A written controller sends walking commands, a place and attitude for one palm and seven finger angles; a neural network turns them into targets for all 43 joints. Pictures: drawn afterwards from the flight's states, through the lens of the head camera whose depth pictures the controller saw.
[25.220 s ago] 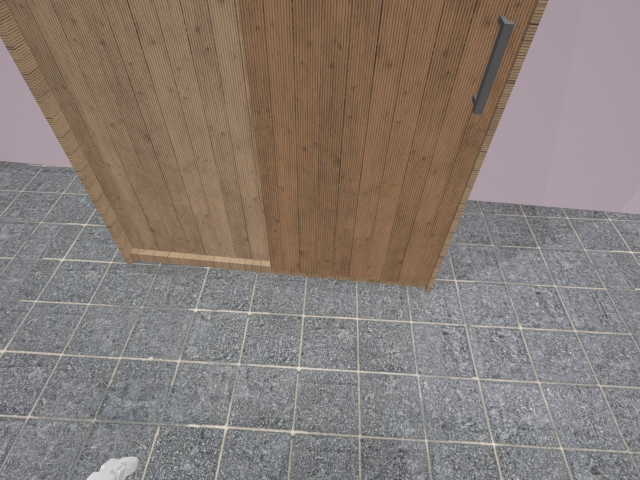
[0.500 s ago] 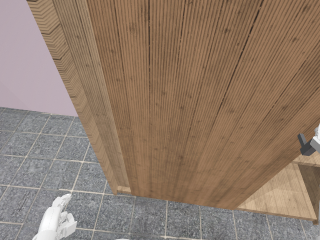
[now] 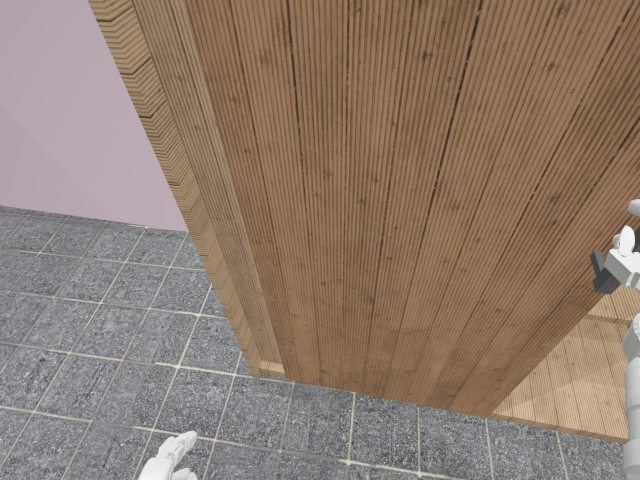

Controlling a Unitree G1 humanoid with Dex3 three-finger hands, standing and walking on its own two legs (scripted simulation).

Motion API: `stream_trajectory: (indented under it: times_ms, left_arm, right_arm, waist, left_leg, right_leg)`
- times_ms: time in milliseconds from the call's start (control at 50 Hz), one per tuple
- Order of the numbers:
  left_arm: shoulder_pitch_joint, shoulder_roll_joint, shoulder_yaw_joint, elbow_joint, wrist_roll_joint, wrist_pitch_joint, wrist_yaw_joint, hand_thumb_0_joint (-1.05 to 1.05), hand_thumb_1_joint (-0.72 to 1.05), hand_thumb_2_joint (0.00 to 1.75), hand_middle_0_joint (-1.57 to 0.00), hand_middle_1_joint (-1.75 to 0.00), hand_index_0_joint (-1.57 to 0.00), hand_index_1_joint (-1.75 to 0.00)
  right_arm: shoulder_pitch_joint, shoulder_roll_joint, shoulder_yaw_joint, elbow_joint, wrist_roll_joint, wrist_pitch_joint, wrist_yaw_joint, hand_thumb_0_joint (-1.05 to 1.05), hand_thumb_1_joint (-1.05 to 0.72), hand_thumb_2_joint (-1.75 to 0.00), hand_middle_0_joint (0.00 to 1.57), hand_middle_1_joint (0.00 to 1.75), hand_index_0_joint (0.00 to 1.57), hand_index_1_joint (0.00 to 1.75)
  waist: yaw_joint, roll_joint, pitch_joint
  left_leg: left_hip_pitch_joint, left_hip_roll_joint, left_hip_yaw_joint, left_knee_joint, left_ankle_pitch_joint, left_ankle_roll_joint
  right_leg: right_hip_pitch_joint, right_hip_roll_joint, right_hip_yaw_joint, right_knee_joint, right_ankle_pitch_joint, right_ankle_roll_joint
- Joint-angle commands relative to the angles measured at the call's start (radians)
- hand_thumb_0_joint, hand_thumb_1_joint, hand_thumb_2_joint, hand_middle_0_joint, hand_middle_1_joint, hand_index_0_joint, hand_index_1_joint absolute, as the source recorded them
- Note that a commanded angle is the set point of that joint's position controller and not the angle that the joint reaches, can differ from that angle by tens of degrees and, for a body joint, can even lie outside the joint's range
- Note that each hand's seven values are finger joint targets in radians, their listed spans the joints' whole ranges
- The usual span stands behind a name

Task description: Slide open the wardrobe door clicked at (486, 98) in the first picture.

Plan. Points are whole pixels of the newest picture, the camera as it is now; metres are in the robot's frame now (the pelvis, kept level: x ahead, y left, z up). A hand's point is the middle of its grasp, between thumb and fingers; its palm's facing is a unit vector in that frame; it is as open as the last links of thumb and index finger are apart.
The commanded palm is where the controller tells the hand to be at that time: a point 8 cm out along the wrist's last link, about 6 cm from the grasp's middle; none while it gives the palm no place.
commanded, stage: stop walking and hold the door there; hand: right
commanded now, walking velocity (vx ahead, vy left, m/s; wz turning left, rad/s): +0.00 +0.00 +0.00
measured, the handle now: (636, 230) +0.40 -0.38 +0.11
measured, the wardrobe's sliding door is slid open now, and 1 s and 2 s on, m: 0.48 0.48 0.48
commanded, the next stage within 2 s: loosen the grip on the handle in 1.86 s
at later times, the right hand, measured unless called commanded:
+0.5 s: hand (616, 254) +0.36 -0.33 +0.11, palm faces +0.60 +0.77 -0.23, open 5.9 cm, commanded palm +0.31 -0.34 +0.09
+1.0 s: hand (619, 261) +0.35 -0.34 +0.10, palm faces +0.39 +0.90 -0.18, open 5.8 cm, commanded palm +0.31 -0.35 +0.09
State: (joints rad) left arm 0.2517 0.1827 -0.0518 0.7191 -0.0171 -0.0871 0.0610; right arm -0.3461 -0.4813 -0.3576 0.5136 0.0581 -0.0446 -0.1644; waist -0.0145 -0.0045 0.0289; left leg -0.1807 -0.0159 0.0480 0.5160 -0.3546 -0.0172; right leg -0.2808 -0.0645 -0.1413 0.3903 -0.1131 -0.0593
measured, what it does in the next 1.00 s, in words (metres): steps on the spot: left foot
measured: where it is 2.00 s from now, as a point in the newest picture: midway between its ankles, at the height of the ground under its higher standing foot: outside the picture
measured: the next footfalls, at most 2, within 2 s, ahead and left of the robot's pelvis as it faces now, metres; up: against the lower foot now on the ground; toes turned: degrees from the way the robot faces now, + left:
left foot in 0.06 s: +0.01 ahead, +0.13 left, +0.00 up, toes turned +3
left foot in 1.10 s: -0.06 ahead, +0.02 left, +0.00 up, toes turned +0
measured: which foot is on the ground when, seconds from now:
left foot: up 0.00-0.04, down 0.06-0.72, up 0.74-1.00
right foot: down 0.00-1.00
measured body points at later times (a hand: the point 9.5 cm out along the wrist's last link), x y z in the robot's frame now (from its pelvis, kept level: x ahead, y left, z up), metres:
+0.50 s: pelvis +0.00 +0.02 -0.01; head +0.01 +0.02 +0.44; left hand +0.11 +0.30 -0.12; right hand +0.32 -0.37 +0.12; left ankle -0.03 +0.13 -0.75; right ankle +0.06 -0.08 -0.75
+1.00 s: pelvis -0.05 -0.08 -0.02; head +0.00 -0.09 +0.43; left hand +0.12 +0.11 -0.13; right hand +0.32 -0.38 +0.11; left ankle -0.09 +0.03 -0.71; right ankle +0.04 -0.14 -0.75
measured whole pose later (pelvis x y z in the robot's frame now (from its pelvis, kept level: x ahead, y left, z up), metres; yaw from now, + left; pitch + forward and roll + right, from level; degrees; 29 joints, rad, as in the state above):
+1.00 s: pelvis -0.05 -0.08 -0.02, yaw -3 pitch -1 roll +1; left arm 0.16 0.16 -0.06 0.69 -0.04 -0.06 0.07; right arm -0.57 -0.34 -0.16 0.56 0.07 -0.07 -0.15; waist -0.05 -0.01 0.13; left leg -0.32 0.01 0.07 0.88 -0.48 -0.02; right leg -0.35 0.03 -0.15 0.46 -0.11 -0.10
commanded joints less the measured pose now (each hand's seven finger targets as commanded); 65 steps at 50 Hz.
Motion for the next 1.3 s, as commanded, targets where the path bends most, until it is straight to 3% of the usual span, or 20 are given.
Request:
stream_trajectory:
  times_ms: [0, 60, 120, 360, 460, 500, 560, 600, 640, 660, 700, 740, 820, 900, 940, 1020, 1080, 1120, 1180, 1280]
  left_arm:
    - [-0.062, 0.226, 0.080, -0.127, -0.004, -0.043, 0.017, 0.00, 0.90, 0.90, -0.20, -0.30, -0.20, -0.30]
    - [-0.065, 0.231, 0.086, -0.126, 0.001, -0.040, 0.019, 0.00, 0.90, 0.90, -0.20, -0.30, -0.20, -0.30]
    - [-0.062, 0.240, 0.098, -0.125, -0.025, -0.038, 0.027, 0.00, 0.90, 0.90, -0.20, -0.30, -0.20, -0.30]
    - [-0.043, 0.258, 0.107, -0.111, -0.036, -0.009, 0.048, 0.00, 0.90, 0.90, -0.20, -0.30, -0.20, -0.30]
    - [-0.045, 0.261, 0.125, -0.115, -0.042, 0.033, 0.043, 0.00, 0.90, 0.90, -0.20, -0.30, -0.20, -0.30]
    - [-0.058, 0.263, 0.130, -0.123, -0.041, 0.042, 0.038, 0.00, 0.90, 0.90, -0.20, -0.30, -0.20, -0.30]
    - [-0.075, 0.252, 0.128, -0.122, -0.044, 0.039, 0.031, 0.00, 0.90, 0.90, -0.20, -0.30, -0.20, -0.30]
    - [-0.064, 0.246, 0.128, -0.116, -0.032, 0.040, 0.031, 0.00, 0.90, 0.90, -0.20, -0.30, -0.20, -0.30]
    - [-0.088, 0.218, 0.119, -0.122, -0.034, 0.043, 0.035, 0.00, 0.90, 0.90, -0.20, -0.30, -0.20, -0.30]
    - [-0.112, 0.225, 0.121, -0.122, -0.036, 0.043, 0.042, 0.00, 0.90, 0.90, -0.20, -0.30, -0.20, -0.30]
    - [-0.105, 0.231, 0.119, -0.152, -0.034, 0.038, 0.032, 0.00, 0.90, 0.90, -0.20, -0.30, -0.20, -0.30]
    - [-0.110, 0.198, 0.103, -0.164, -0.032, 0.017, 0.013, 0.00, 0.90, 0.90, -0.20, -0.30, -0.20, -0.30]
    - [-0.088, 0.223, 0.119, -0.136, -0.042, 0.000, 0.023, 0.00, 0.90, 0.90, -0.20, -0.30, -0.20, -0.30]
    - [-0.110, 0.187, 0.075, -0.137, -0.025, -0.013, 0.028, 0.00, 0.90, 0.90, -0.20, -0.30, -0.20, -0.30]
    - [-0.110, 0.175, 0.058, -0.134, -0.015, -0.020, 0.027, 0.00, 0.90, 0.90, -0.20, -0.30, -0.20, -0.30]
    - [-0.086, 0.188, 0.055, -0.138, 0.002, -0.015, 0.022, 0.00, 0.90, 0.90, -0.20, -0.30, -0.20, -0.30]
    - [-0.065, 0.200, 0.062, -0.146, 0.006, -0.013, 0.018, 0.00, 0.90, 0.90, -0.20, -0.30, -0.20, -0.30]
    - [-0.077, 0.208, 0.069, -0.156, 0.008, -0.020, 0.020, 0.00, 0.90, 0.90, -0.20, -0.30, -0.20, -0.30]
    - [-0.078, 0.213, 0.073, -0.152, -0.014, -0.020, 0.027, 0.00, 0.90, 0.90, -0.20, -0.30, -0.20, -0.30]
    - [-0.065, 0.228, 0.075, -0.135, -0.005, -0.003, 0.034, 0.00, 0.90, 0.90, -0.20, -0.30, -0.20, -0.30]
  right_arm:
    - [-0.314, -0.186, 0.048, -0.174, -0.046, -0.084, 0.036, 0.00, -0.90, -0.90, 0.45, 1.40, 0.45, 1.40]
    - [-0.332, -0.199, 0.043, -0.117, -0.046, -0.093, 0.037, 0.00, -0.90, -0.90, 0.45, 1.40, 0.45, 1.40]
    - [-0.383, -0.188, 0.038, -0.065, -0.037, -0.096, 0.032, 0.00, -0.90, -0.90, 0.45, 1.40, 0.45, 1.40]
    - [-0.360, -0.192, 0.058, 0.049, -0.033, -0.110, 0.036, 0.00, -0.90, -0.90, 0.45, 1.40, 0.45, 1.40]
    - [-0.372, -0.225, 0.045, 0.104, -0.034, -0.114, 0.028, 0.00, -0.90, -0.90, 0.45, 1.40, 0.45, 1.40]
    - [-0.374, -0.274, -0.012, 0.118, -0.041, -0.124, 0.028, 0.00, -0.90, -0.90, 0.45, 1.40, 0.45, 1.40]
    - [-0.393, -0.239, 0.011, 0.095, -0.039, -0.134, 0.037, 0.00, -0.90, -0.90, 0.45, 1.40, 0.45, 1.40]
    - [-0.377, -0.296, -0.060, 0.098, -0.053, -0.141, 0.033, 0.00, -0.90, -0.90, 0.45, 1.40, 0.45, 1.40]
    - [-0.418, -0.205, 0.020, 0.017, -0.046, -0.158, 0.041, 0.00, -0.90, -0.90, 0.45, 1.40, 0.45, 1.40]
    - [-0.426, -0.156, 0.075, -0.023, -0.035, -0.164, 0.046, 0.00, -0.90, -0.90, 0.45, 1.40, 0.45, 1.40]
    - [-0.447, -0.106, 0.114, -0.152, -0.028, -0.191, 0.051, 0.00, -0.90, -0.90, 0.45, 1.40, 0.45, 1.40]
    - [-0.449, 0.002, 0.197, -0.198, -0.042, -0.195, 0.064, 0.00, -0.90, -0.90, 0.45, 1.40, 0.45, 1.40]
    - [-0.543, 0.021, 0.217, -0.210, -0.018, -0.147, 0.060, 0.00, -0.90, -0.90, 0.45, 1.40, 0.45, 1.40]
    - [-0.609, 0.041, 0.260, -0.217, -0.013, -0.102, 0.062, 0.00, -0.90, -0.90, 0.45, 1.40, 0.45, 1.40]
    - [-0.636, 0.058, 0.275, -0.217, -0.013, -0.097, 0.062, 0.00, -0.90, -0.90, 0.45, 1.40, 0.45, 1.40]
    - [-0.620, 0.026, 0.244, -0.157, -0.021, -0.094, 0.058, 0.00, -0.90, -0.90, 0.45, 1.40, 0.45, 1.40]
    - [-0.603, 0.046, 0.260, -0.124, -0.018, -0.099, 0.076, 0.00, -0.90, -0.90, 0.45, 1.40, 0.45, 1.40]
    - [-0.609, 0.033, 0.243, -0.127, -0.015, -0.098, 0.079, 0.00, -0.90, -0.90, 0.45, 1.40, 0.45, 1.40]
    - [-0.591, 0.062, 0.257, -0.093, -0.006, -0.090, 0.081, 0.00, -0.90, -0.90, 0.45, 1.40, 0.45, 1.40]
    - [-0.565, 0.040, 0.240, 0.002, -0.009, -0.094, 0.070, 0.00, -0.90, -0.90, 0.45, 1.40, 0.45, 1.40]
  waist:
    - [0.032, -0.192, -0.258]
    - [0.042, -0.166, -0.253]
    - [0.034, -0.028, -0.261]
    - [0.036, -0.114, -0.235]
    - [0.029, 0.026, -0.203]
    - [0.002, 0.111, -0.173]
    - [-0.004, 0.185, -0.139]
    - [0.001, 0.202, -0.153]
    - [0.028, 0.177, -0.185]
    - [0.037, 0.061, -0.179]
    - [0.023, -0.293, -0.277]
    - [0.030, -0.215, -0.253]
    - [0.044, -0.026, -0.306]
    - [0.037, -0.079, -0.315]
    - [0.031, -0.138, -0.327]
    - [0.013, -0.102, -0.336]
    - [0.022, -0.039, -0.335]
    - [0.028, -0.068, -0.357]
    - [0.026, -0.015, -0.364]
    - [0.019, -0.127, -0.281]
  left_leg:
    - [0.025, 0.035, -0.014, -0.160, 0.066, 0.030]
    - [-0.022, 0.091, -0.070, -0.165, 0.090, 0.061]
    - [-0.083, 0.087, -0.084, -0.153, 0.123, 0.038]
    - [-0.088, 0.104, -0.092, -0.117, 0.266, 0.026]
    - [0.005, 0.306, -0.221, -0.114, 0.569, 0.083]
    - [0.097, 0.394, -0.274, -0.104, 0.704, 0.124]
    - [0.185, 0.450, -0.245, -0.053, 0.831, 0.145]
    - [0.121, 0.416, -0.161, 0.000, 0.868, 0.117]
    - [0.036, 0.348, -0.055, 0.102, 0.806, 0.062]
    - [-0.055, 0.274, 0.004, 0.204, 0.668, 0.017]
    - [-0.230, 0.095, 0.003, 0.512, -0.260, -0.032]
    - [-0.230, 0.090, 0.010, 0.632, -0.332, -0.021]
    - [-0.248, 0.066, 0.012, 0.660, -0.171, -0.026]
    - [-0.204, 0.059, -0.017, 0.448, -0.125, -0.007]
    - [-0.148, 0.037, -0.007, 0.302, -0.129, 0.009]
    - [0.007, 0.003, 0.015, -0.033, -0.095, 0.049]
    - [0.050, 0.072, -0.084, -0.145, 0.012, 0.095]
    - [-0.034, 0.091, -0.097, -0.119, 0.026, 0.090]
    - [-0.067, 0.057, -0.069, -0.078, 0.027, 0.042]
    - [-0.061, 0.040, -0.056, -0.065, -0.079, 0.062]
  right_leg:
    - [0.170, -0.162, 0.178, -0.094, -0.160, 0.038]
    - [0.164, -0.122, 0.162, -0.053, -0.148, 0.067]
    - [0.197, -0.126, 0.161, -0.002, -0.115, 0.049]
    - [0.190, -0.119, 0.152, 0.062, 0.116, 0.029]
    - [0.031, -0.038, 0.089, 0.237, 0.052, 0.066]
    - [-0.120, 0.001, 0.106, 0.318, -0.204, 0.077]
    - [-0.214, 0.006, 0.140, 0.342, -0.328, 0.072]
    - [-0.117, 0.018, 0.104, 0.258, -0.246, 0.084]
    - [0.056, 0.034, 0.049, 0.123, -0.032, 0.095]
    - [0.151, -0.022, 0.079, 0.076, 0.188, 0.064]
    - [0.246, -0.269, 0.368, 0.054, 0.726, -0.119]
    - [0.158, -0.256, 0.354, -0.019, 0.366, -0.136]
    - [0.206, -0.220, 0.316, -0.027, 0.114, -0.113]
    - [0.232, -0.221, 0.350, -0.146, -0.219, -0.054]
    - [0.258, -0.210, 0.347, -0.188, -0.265, -0.008]
    - [0.264, -0.186, 0.312, -0.189, -0.243, 0.079]
    - [0.255, -0.135, 0.235, -0.063, -0.032, 0.123]
    - [0.341, -0.127, 0.224, -0.031, 0.062, 0.122]
    - [0.370, -0.179, 0.295, -0.040, 0.071, 0.022]
    - [0.241, -0.178, 0.319, -0.189, -0.251, 0.096]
